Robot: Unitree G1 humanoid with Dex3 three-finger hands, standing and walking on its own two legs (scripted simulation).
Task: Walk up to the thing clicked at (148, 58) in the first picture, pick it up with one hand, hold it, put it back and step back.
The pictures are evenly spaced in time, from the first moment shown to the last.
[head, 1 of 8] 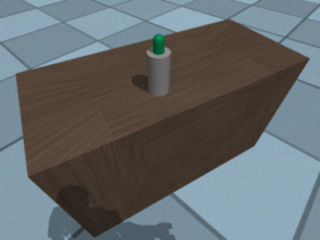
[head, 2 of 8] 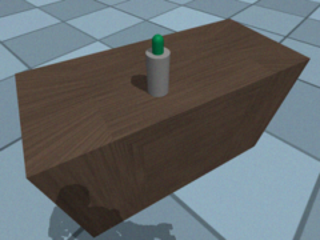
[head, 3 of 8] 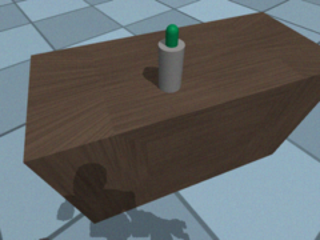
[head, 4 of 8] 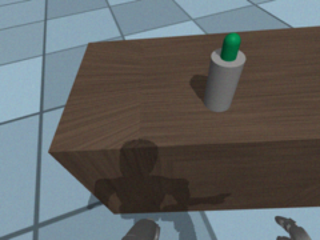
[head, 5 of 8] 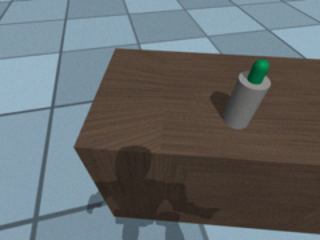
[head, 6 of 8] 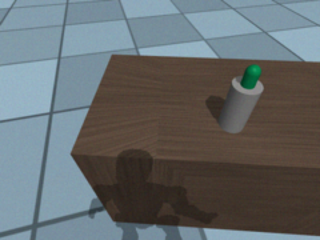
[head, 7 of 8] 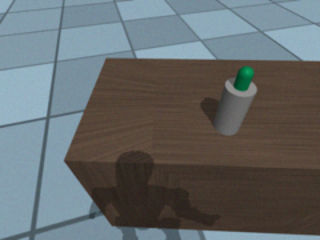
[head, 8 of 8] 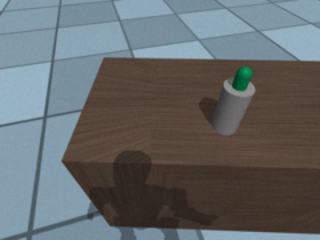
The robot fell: no
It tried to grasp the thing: no
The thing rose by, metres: 0.00
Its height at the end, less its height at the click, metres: +0.00
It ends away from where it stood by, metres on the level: 0.00
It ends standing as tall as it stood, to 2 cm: yes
